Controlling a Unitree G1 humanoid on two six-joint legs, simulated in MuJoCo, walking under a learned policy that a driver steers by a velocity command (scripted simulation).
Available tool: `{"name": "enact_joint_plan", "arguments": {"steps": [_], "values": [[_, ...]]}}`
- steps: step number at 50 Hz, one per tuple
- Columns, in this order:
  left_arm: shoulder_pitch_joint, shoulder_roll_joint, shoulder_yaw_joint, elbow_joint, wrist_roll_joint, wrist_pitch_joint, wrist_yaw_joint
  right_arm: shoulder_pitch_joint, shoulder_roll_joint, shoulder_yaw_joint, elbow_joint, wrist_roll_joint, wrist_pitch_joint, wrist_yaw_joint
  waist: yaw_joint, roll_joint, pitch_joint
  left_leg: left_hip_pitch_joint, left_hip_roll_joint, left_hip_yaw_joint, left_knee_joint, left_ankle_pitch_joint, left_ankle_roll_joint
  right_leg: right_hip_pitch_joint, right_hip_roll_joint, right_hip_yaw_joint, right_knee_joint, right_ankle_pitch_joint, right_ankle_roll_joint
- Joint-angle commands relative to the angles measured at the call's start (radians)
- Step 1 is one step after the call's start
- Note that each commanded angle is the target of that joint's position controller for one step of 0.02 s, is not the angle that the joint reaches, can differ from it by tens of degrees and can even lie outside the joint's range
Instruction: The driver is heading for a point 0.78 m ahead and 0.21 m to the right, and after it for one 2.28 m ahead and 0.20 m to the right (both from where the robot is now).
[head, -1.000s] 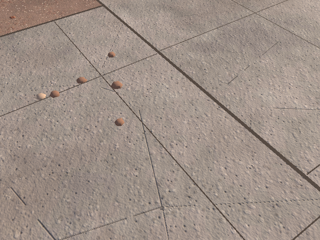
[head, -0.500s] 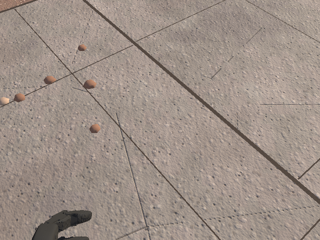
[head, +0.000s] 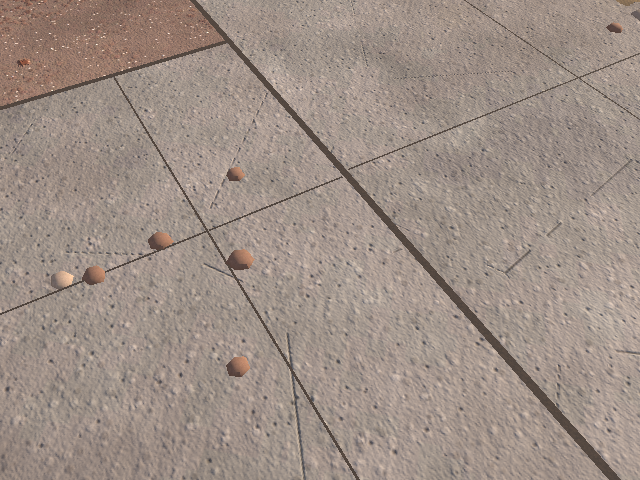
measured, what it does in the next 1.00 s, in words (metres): walks ahead, turning right: left foot, then right foot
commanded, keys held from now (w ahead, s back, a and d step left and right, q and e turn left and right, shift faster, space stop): w+e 0.78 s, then w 0.22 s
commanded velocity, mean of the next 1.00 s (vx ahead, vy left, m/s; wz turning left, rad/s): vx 0.50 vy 0.00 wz -0.46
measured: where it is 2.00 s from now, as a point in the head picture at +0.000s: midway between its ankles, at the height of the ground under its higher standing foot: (483, 270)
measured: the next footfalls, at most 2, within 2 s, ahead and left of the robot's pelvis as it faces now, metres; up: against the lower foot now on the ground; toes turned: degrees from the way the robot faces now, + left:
left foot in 0.12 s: +0.25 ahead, +0.15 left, +0.00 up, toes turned -2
right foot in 0.64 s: +0.47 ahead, -0.16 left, +0.00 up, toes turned -25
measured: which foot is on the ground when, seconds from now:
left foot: up 0.00-0.10, down 0.12-0.66, up 0.68-1.00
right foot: down 0.00-0.12, up 0.14-0.62, down 0.64-1.00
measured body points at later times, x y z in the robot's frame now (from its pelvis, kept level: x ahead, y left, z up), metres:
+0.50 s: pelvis +0.27 +0.03 +0.00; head +0.29 +0.02 +0.45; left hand +0.51 +0.23 -0.11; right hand +0.21 -0.24 -0.14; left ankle +0.21 +0.15 -0.74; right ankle +0.39 -0.16 -0.69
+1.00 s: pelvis +0.51 -0.11 +0.00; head +0.53 -0.15 +0.45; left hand +0.69 +0.11 -0.11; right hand +0.57 -0.43 -0.10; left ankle +0.78 -0.04 -0.68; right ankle +0.43 -0.15 -0.74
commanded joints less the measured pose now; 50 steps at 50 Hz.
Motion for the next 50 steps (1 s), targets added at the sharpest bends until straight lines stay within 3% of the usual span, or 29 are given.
{"name": "enact_joint_plan", "arguments": {"steps": [1, 3, 4, 5, 6, 7, 8, 9, 10, 11, 13, 15, 17, 21, 27, 30, 31, 32, 33, 34, 35, 36, 37, 38, 39, 41, 44, 47, 50], "values": [[0.05, 0.169, 0.036, -0.028, -0.009, 0.009, 0.01, -0.143, -0.06, -0.001, -0.099, 0.007, -0.029, 0.021, -0.007, -0.073, 0.102, 0.017, -0.037, 0.006, -0.098, -0.045, 0.0, -0.032, -0.297, 0.186, -0.015, 0.175, -0.152], [0.037, 0.185, 0.045, -0.035, -0.01, 0.017, 0.014, -0.094, -0.095, -0.011, -0.096, 0.01, -0.039, 0.026, -0.047, -0.103, 0.076, 0.122, -0.059, 0.008, -0.136, -0.112, 0.015, -0.016, -0.316, 0.22, 0.046, 0.229, -0.135], [0.017, 0.19, 0.047, -0.043, -0.009, 0.02, 0.013, -0.022, -0.121, -0.023, -0.08, 0.009, -0.044, 0.023, -0.093, -0.116, 0.037, 0.232, -0.081, 0.026, -0.156, -0.147, 0.03, -0.023, -0.3, 0.215, 0.122, 0.341, -0.119], [0.005, 0.164, 0.038, -0.054, -0.002, 0.021, 0.011, 0.134, -0.171, -0.048, -0.037, 0.006, -0.049, 0.016, -0.165, -0.102, -0.065, 0.453, -0.083, 0.029, -0.155, -0.152, 0.063, -0.074, -0.239, 0.176, 0.302, 0.441, -0.09], [-0.009, 0.11, 0.018, -0.093, 0.017, 0.019, 0.008, 0.332, -0.254, -0.07, -0.008, -0.014, -0.051, 0.006, -0.236, -0.008, -0.247, 0.772, 0.103, -0.153, -0.111, -0.152, 0.131, -0.264, -0.16, 0.115, 0.622, 0.255, -0.05], [0.12, -0.024, -0.015, -0.11, -0.002, -0.002, 0.003, 0.397, -0.327, -0.086, 0.02, -0.024, -0.04, 0.009, -0.17, 0.298, -0.392, 1.103, 0.335, -0.6, -0.22, -0.306, 0.278, -0.647, -0.005, 0.059, 0.959, -0.289, 0.012], [0.083, 0.095, 0.011, -0.096, -0.029, -0.016, 0.003, 0.383, -0.209, -0.057, 0.006, -0.024, -0.039, 0.009, -0.196, 0.214, -0.374, 1.063, 0.314, -0.667, -0.291, -0.406, 0.264, -0.739, -0.058, 0.18, 1.095, -0.327, 0.007], [-0.013, 0.155, 0.03, -0.124, -0.043, -0.019, 0.006, 0.297, -0.15, -0.038, -0.012, -0.021, -0.04, 0.004, -0.191, 0.147, -0.226, 0.934, 0.282, -0.489, -0.297, -0.362, 0.211, -0.793, -0.103, 0.167, 1.12, -0.239, -0.004], [-0.056, 0.146, 0.033, -0.13, -0.037, -0.015, 0.012, 0.223, -0.124, -0.027, -0.022, -0.021, -0.039, 0.004, -0.163, 0.07, -0.151, 0.792, 0.244, -0.361, -0.323, -0.272, 0.187, -0.757, -0.151, 0.145, 1.097, -0.151, -0.001], [-0.08, 0.133, 0.04, -0.135, -0.024, -0.006, 0.015, 0.174, -0.096, -0.02, -0.021, -0.021, -0.038, 0.006, -0.138, 0.052, -0.083, 0.676, 0.204, -0.264, -0.363, -0.22, 0.172, -0.722, -0.178, 0.143, 1.041, -0.095, 0.001], [-0.057, 0.088, 0.044, -0.142, -0.025, 0.021, 0.008, 0.144, -0.076, -0.017, -0.01, -0.031, -0.04, 0.006, -0.092, 0.082, -0.034, 0.559, 0.163, -0.139, -0.426, -0.176, 0.161, -0.641, -0.209, 0.139, 0.988, -0.038, 0.002], [-0.073, 0.061, 0.045, -0.163, -0.024, 0.043, 0.005, 0.152, -0.096, -0.025, 0.004, -0.029, -0.044, 0.0, -0.077, 0.058, 0.001, 0.523, 0.165, -0.057, -0.46, -0.102, 0.175, -0.659, -0.216, 0.132, 0.953, -0.002, 0.007], [-0.117, 0.062, 0.048, -0.191, -0.016, 0.053, 0.003, 0.162, -0.118, -0.034, 0.014, -0.031, -0.044, -0.009, -0.075, 0.034, 0.025, 0.527, 0.169, 0.005, -0.478, -0.052, 0.184, -0.708, -0.218, 0.141, 0.883, 0.067, 0.018], [-0.231, 0.056, 0.044, -0.237, -0.008, 0.047, -0.021, 0.177, -0.15, -0.044, 0.021, -0.029, -0.033, -0.024, -0.1, 0.026, 0.056, 0.546, 0.144, 0.134, -0.496, -0.043, 0.162, -0.699, -0.204, 0.096, 0.651, 0.252, 0.022], [-0.408, 0.063, 0.036, -0.325, -0.008, 0.047, -0.057, 0.257, -0.193, -0.062, 0.043, -0.002, -0.002, -0.03, -0.149, 0.016, 0.107, 0.71, 0.19, 0.222, -0.435, 0.016, 0.137, -0.709, -0.176, 0.004, 0.471, 0.195, -0.018], [-0.342, 0.11, 0.06, -0.338, -0.01, 0.052, -0.063, 0.232, -0.235, -0.074, 0.032, 0.01, 0.018, -0.031, -0.083, 0.061, 0.035, 0.752, 0.192, 0.265, -0.245, 0.446, 0.107, -0.54, -0.088, -0.081, 0.454, 0.044, -0.072], [-0.222, 0.145, 0.082, -0.312, -0.015, 0.053, -0.06, 0.213, -0.244, -0.075, 0.025, 0.014, 0.028, -0.032, -0.01, 0.059, -0.029, 0.729, 0.168, 0.288, -0.075, 0.566, 0.088, -0.382, -0.036, -0.11, 0.417, 0.044, -0.1], [-0.047, 0.214, 0.121, -0.262, -0.017, 0.056, -0.046, 0.214, -0.23, -0.067, 0.018, 0.011, 0.031, -0.033, 0.071, 0.026, -0.121, 0.602, 0.124, 0.306, 0.169, 0.497, 0.049, -0.109, 0.003, -0.09, 0.363, 0.093, -0.139], [0.048, 0.32, 0.148, -0.238, -0.019, 0.064, -0.024, 0.238, -0.135, -0.036, -0.013, -0.036, 0.021, -0.03, 0.054, -0.194, -0.184, 0.288, 0.047, 0.298, 0.517, -0.179, -0.002, 0.158, -0.214, 0.254, 0.347, 0.147, -0.207], [0.011, 0.369, 0.142, -0.278, -0.01, 0.046, -0.032, 0.287, -0.061, -0.008, -0.072, -0.021, -0.021, -0.017, -0.036, -0.312, -0.349, -0.046, -0.151, 0.071, 0.791, -0.702, -0.037, 0.399, -0.405, 0.855, 0.138, -0.125, -0.409], [0.028, 0.274, 0.114, -0.279, -0.003, 0.033, -0.041, 0.14, -0.154, -0.026, -0.09, 0.024, -0.057, -0.006, 0.039, -0.143, -0.302, -0.164, -0.107, -0.052, 0.835, -0.638, -0.009, 0.377, -0.402, 0.828, 0.047, -0.127, -0.346], [-0.01, 0.23, 0.102, -0.275, -0.003, 0.021, -0.041, 0.096, -0.16, -0.027, -0.107, 0.039, -0.071, -0.003, 0.018, -0.122, -0.179, -0.208, -0.067, -0.039, 0.781, -0.541, 0.02, 0.269, -0.372, 0.678, 0.057, -0.053, -0.305], [-0.092, 0.193, 0.09, -0.292, -0.007, 0.014, -0.04, 0.107, -0.155, -0.027, -0.086, 0.016, -0.073, -0.013, -0.034, -0.03, -0.111, -0.14, -0.018, -0.045, 0.698, -0.457, 0.023, 0.109, -0.325, 0.554, 0.065, 0.051, -0.267], [-0.158, 0.159, 0.079, -0.308, -0.004, 0.013, -0.037, 0.122, -0.168, -0.038, -0.077, -0.008, -0.064, -0.02, -0.075, -0.035, -0.077, -0.054, 0.012, -0.049, 0.612, -0.411, 0.016, -0.022, -0.287, 0.462, 0.058, 0.143, -0.246], [-0.185, 0.144, 0.073, -0.322, 0.006, 0.012, -0.032, 0.139, -0.17, -0.043, -0.076, -0.012, -0.049, -0.018, -0.101, -0.055, -0.066, 0.011, 0.027, -0.053, 0.575, -0.382, 0.009, -0.1, -0.261, 0.42, 0.035, 0.187, -0.239], [-0.173, 0.149, 0.072, -0.318, 0.005, 0.006, -0.02, 0.15, -0.143, -0.04, -0.077, -0.019, -0.026, -0.016, -0.114, -0.056, -0.056, 0.045, 0.029, -0.031, 0.496, -0.34, -0.016, -0.161, -0.243, 0.352, 0.008, 0.294, -0.241], [-0.104, 0.168, 0.074, -0.29, 0.003, 0.002, 0.001, 0.061, -0.112, -0.028, -0.106, -0.029, -0.014, -0.017, -0.084, -0.063, -0.018, 0.0, 0.015, -0.007, 0.318, -0.186, -0.046, -0.173, -0.217, 0.265, -0.014, 0.401, -0.223], [-0.061, 0.165, 0.068, -0.27, 0.001, 0.006, 0.008, -0.027, -0.092, -0.018, -0.128, -0.02, -0.019, -0.005, -0.043, -0.092, 0.003, 0.026, -0.017, 0.006, 0.105, 0.006, -0.04, -0.164, -0.182, 0.207, -0.016, 0.35, -0.175], [-0.018, 0.172, 0.067, -0.246, -0.001, 0.004, 0.009, -0.113, -0.087, -0.009, -0.15, -0.009, -0.027, 0.011, -0.004, -0.105, 0.045, 0.046, -0.042, 0.018, -0.025, 0.093, -0.023, -0.14, -0.203, 0.22, -0.028, 0.24, -0.163]]}}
